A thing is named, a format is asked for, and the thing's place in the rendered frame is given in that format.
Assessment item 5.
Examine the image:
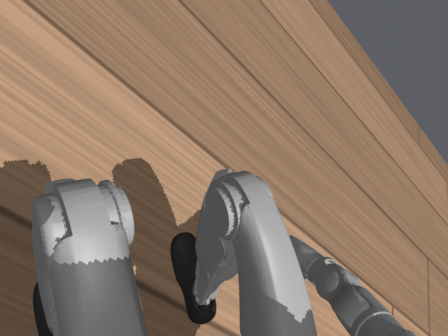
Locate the left robot foot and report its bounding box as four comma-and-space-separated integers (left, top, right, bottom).
33, 282, 53, 336

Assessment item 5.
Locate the right robot arm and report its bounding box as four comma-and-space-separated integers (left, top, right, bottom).
307, 257, 416, 336

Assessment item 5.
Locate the right robot hand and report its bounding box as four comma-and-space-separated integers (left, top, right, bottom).
290, 235, 324, 280

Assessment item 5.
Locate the right robot foot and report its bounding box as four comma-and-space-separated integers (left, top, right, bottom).
171, 232, 216, 324

